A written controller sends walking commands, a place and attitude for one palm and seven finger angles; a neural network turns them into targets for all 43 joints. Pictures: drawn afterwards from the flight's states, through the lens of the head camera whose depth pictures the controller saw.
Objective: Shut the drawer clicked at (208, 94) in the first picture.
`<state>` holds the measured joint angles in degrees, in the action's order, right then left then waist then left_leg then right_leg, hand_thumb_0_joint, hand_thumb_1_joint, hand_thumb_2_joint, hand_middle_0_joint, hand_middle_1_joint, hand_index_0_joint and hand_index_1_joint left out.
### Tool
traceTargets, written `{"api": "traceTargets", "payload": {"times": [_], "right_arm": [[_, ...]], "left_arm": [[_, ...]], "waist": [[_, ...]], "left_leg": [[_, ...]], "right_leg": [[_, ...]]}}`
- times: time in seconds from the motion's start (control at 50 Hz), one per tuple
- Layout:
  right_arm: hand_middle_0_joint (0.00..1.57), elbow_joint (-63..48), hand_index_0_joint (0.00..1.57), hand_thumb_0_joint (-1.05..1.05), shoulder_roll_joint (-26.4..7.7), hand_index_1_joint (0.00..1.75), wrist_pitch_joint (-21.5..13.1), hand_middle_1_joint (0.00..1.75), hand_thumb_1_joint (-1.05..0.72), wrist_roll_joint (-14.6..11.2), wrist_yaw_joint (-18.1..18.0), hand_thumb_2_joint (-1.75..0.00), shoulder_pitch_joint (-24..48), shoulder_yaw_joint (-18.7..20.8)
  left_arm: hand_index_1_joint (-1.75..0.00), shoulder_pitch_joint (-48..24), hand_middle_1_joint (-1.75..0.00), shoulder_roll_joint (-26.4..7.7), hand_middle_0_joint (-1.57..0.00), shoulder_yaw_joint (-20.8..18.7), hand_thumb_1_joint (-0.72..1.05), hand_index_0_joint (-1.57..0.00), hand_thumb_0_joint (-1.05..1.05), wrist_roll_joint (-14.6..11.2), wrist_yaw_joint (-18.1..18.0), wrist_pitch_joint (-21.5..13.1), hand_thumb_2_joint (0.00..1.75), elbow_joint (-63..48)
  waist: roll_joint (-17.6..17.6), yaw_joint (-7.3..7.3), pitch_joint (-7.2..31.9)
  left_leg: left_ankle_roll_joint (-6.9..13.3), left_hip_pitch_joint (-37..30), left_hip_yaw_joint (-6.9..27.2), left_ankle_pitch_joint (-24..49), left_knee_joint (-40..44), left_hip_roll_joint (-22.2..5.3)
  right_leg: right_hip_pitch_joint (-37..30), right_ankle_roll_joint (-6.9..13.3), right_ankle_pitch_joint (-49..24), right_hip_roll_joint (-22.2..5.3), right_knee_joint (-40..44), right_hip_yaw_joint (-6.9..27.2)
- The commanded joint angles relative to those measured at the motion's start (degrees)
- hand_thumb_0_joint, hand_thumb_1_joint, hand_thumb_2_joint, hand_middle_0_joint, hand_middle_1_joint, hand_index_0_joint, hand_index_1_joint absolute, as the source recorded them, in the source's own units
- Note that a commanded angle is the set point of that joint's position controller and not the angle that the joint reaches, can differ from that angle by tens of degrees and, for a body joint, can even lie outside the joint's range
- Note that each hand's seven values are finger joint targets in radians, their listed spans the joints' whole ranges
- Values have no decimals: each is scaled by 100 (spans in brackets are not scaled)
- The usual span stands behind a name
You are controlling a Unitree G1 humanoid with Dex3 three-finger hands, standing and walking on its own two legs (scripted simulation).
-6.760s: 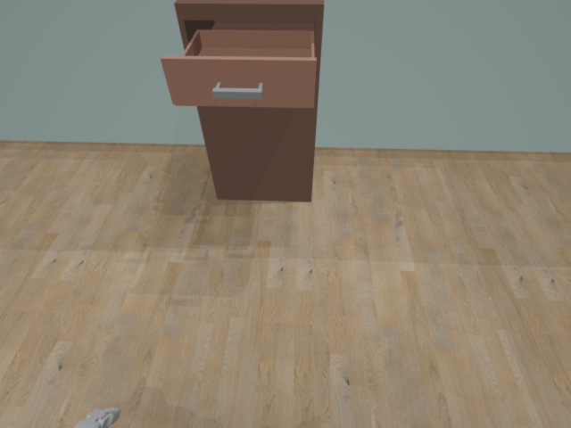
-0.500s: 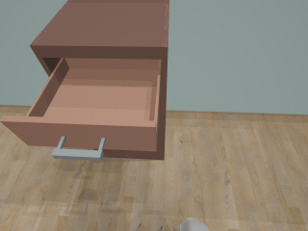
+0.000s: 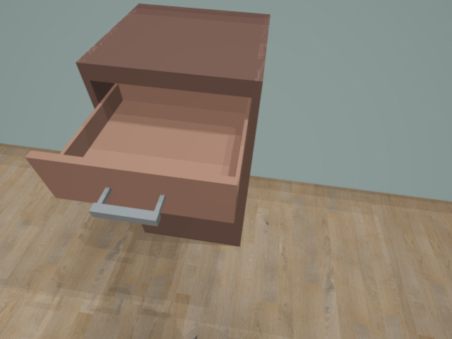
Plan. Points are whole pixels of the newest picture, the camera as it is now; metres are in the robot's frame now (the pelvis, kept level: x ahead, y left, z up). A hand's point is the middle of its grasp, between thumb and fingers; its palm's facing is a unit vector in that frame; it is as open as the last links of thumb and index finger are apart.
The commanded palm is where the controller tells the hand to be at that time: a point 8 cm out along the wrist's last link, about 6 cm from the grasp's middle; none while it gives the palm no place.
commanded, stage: come to a stop and stand still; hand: left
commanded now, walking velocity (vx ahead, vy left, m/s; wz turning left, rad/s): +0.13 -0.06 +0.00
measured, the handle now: (129, 205) +0.35 +0.23 +0.00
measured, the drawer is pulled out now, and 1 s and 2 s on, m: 0.29 0.29 0.29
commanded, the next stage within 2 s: look again from close up in 0.32 s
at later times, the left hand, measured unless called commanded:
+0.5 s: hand out of the picture -0.01 +0.15 -0.17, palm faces -0.03 -0.97 -0.22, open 7.3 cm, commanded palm none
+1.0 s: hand out of the picture -0.01 +0.12 -0.16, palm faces +0.02 -0.98 -0.20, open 7.4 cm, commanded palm none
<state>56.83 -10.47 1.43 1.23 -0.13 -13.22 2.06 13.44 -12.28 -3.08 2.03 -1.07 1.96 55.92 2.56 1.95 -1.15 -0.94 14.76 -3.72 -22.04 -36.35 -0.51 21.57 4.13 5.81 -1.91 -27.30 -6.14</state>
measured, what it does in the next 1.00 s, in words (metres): steps on the spot: left foot, then right foot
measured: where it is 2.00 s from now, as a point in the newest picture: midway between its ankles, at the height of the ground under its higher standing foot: outside the picture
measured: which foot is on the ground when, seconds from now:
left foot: up 0.00-0.02, down 0.04-1.00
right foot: down 0.00-0.04, up 0.06-0.38, down 0.40-1.00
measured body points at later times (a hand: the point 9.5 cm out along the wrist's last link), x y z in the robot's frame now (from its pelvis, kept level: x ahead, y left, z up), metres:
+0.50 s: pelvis -0.02 -0.01 -0.01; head +0.02 -0.04 +0.44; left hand -0.01 +0.20 -0.15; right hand -0.05 -0.21 -0.18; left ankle -0.02 +0.10 -0.73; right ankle -0.02 -0.10 -0.73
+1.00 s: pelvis +0.00 -0.05 +0.00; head +0.01 -0.07 +0.45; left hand -0.01 +0.17 -0.15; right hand -0.01 -0.25 -0.17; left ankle -0.02 +0.09 -0.73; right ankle -0.02 -0.10 -0.73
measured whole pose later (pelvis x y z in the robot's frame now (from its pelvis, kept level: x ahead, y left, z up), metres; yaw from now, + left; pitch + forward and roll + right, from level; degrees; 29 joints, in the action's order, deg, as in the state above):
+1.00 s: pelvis +0.00 -0.05 +0.00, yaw +0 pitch -1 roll +1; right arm 65.1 -8.1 -0.9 0.8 -2.0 -17.3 -1.5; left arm 18.4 -6.8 0.9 0.5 -1.8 -2.0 64.0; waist -1.6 -0.4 -1.5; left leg -1.5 8.8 -2.3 -14.8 -24.6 -1.3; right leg 8.9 5.5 16.7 3.5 -26.2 -3.7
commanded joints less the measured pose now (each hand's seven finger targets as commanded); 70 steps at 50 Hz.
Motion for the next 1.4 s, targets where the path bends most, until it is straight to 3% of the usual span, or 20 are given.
{"api": "traceTargets", "payload": {"times": [0.0,0.02,0.04,0.08,0.12,0.28,0.32,0.34,0.36,0.4,0.42,0.44,0.46,0.52,0.56,0.68,1.02,1.14,1.22,1.38], "right_arm": [[20,264,20,0,-388,30,-64,30,-90,51,-67,-90,-1725,25],[20,28,20,0,-669,30,-67,30,-90,89,-109,-90,-1251,59],[20,-200,20,0,-776,30,-65,30,-90,115,-126,-90,-815,16],[20,-127,20,0,-472,30,-202,30,-90,63,-172,-90,-251,-94],[20,-74,20,0,-439,30,-292,30,-90,15,-192,-90,-411,-129],[20,467,20,0,-414,30,-344,30,-90,93,-272,-90,-1389,-127],[20,532,20,0,-437,30,-307,30,-90,39,-264,-90,-1274,-110],[20,226,20,0,-687,30,-392,30,-90,-115,-131,-90,-181,-10],[20,-93,20,0,4,30,-293,30,-90,-67,-55,-90,-353,-112],[20,27,20,0,215,30,-263,30,-90,-28,-5,-90,-889,-145],[20,131,20,0,312,30,-255,30,-90,-30,8,-90,-1019,-190],[20,194,20,0,229,30,-277,30,-90,-62,-14,-90,-1053,-205],[20,211,20,0,90,30,-288,30,-90,-70,-57,-90,-1095,-176],[20,471,20,0,38,30,-318,30,-90,-44,-111,-90,-1258,-186],[20,383,20,0,-86,30,-273,30,-90,-7,-131,-90,-836,-215],[20,434,20,0,-67,30,-241,30,-90,-33,-148,-90,-894,-239],[20,727,20,0,-110,30,-230,30,-90,-74,-204,-90,-816,-264],[20,479,20,0,-183,30,-98,30,-90,-53,-171,-90,-524,-157],[20,331,20,0,-116,30,-127,30,-90,-68,-117,-90,-410,-106],[20,188,20,0,-276,30,-121,30,-90,-33,-31,-90,-608,-34]], "left_arm": [[-30,-62,-30,-375,-20,-43,90,-20,0,-112,-46,-3,90,-318],[-30,121,-30,9,-20,33,90,-20,0,-133,-32,10,90,-384],[-30,-7,-30,-114,-20,12,90,-20,0,-119,-11,-6,90,-411],[-30,303,-30,-113,-20,-24,90,-20,0,-10,72,-44,90,-77],[-30,579,-30,4,-20,17,90,-20,0,-23,123,-96,90,33],[-30,142,-30,262,-20,164,90,-20,0,-127,27,-234,90,43],[-30,543,-30,288,-20,161,90,-20,0,-143,5,-294,90,226],[-30,1339,-30,-80,-20,189,90,-20,0,-75,-235,-433,90,837],[-30,1333,-30,-279,-20,222,90,-20,0,-88,-225,-486,90,615],[-30,851,-30,-310,-20,267,90,-20,0,-77,-182,-531,90,413],[-30,839,-30,-291,-20,206,90,-20,0,-76,-205,-593,90,384],[-30,840,-30,-309,-20,149,90,-20,0,-115,-233,-636,90,420],[-30,662,-30,-162,-20,174,90,-20,0,-141,-259,-619,90,404],[-30,455,-30,65,-20,224,90,-20,0,-155,-244,-442,90,357],[-30,537,-30,44,-20,248,90,-20,0,-140,-207,-324,90,360],[-30,755,-30,-56,-20,289,90,-20,0,-151,-133,-418,90,521],[-30,1016,-30,-300,-20,209,90,-20,0,-151,-181,-481,90,666],[-30,1210,-30,-454,-20,34,90,-20,0,-77,-217,-415,90,570],[-30,1133,-30,-458,-20,-4,90,-20,0,-53,-220,-434,90,471],[-30,700,-30,-594,-20,-65,90,-20,0,-71,-140,-289,90,291]], "waist": [[-945,-507,67],[-2068,-316,-535],[-1579,-260,-927],[-1188,65,-641],[-1036,46,-425],[-1024,-419,-73],[-871,-219,107],[-55,320,-312],[926,-18,-415],[-215,-390,194],[-299,-410,792],[791,-374,1108],[1106,-427,1119],[-546,-459,231],[-1452,-228,-802],[-111,-280,-729],[9,-151,-174],[243,54,-482],[75,20,-242],[280,-194,-431]], "left_leg": [[414,-1147,871,-672,2398,-637],[789,-155,2165,-1581,3168,-1747],[1185,768,2389,-1556,3415,-2033],[951,633,1576,-575,3069,-1390],[917,171,1110,180,2834,-1146],[1145,-943,1228,3297,1918,-1494],[908,-654,1053,3119,1514,-1252],[372,261,380,1963,222,-987],[153,777,146,-169,-417,-250],[129,470,120,-359,-752,-94],[81,363,1,-254,-538,-37],[132,468,105,-190,-507,-130],[166,337,174,-4,-295,-193],[216,-555,429,1265,975,-415],[475,443,1002,890,1570,-748],[297,-89,595,828,1401,-391],[121,-118,210,896,1193,-271],[83,911,170,-323,-69,-180],[36,1028,202,-303,-307,-210],[13,-487,-70,953,1035,-10]], "right_leg": [[849,-339,2699,-206,138,635],[1086,-463,2217,220,-1145,142],[896,-337,1918,131,-1911,477],[548,-314,1239,131,-2624,676],[731,-315,1075,204,-3093,528],[236,-386,2208,20,-1259,346],[-709,-396,1238,85,66,308],[-855,-366,-258,-444,659,1051],[-550,-200,354,-1041,1314,2025],[-792,369,-8,-1089,1070,1588],[-1592,464,-1771,-938,597,1460],[-2062,466,-2593,-931,293,1518],[-2045,477,-2727,-930,168,1352],[-778,142,-151,-434,-56,1077],[-614,-57,1221,-50,113,867],[-537,4,1002,-338,795,1286],[-1693,-113,-1385,-720,780,1448],[-1813,481,-1137,-1595,1177,2426],[-2001,920,-2089,-1679,936,2277],[-427,288,361,-1064,628,1624]]}}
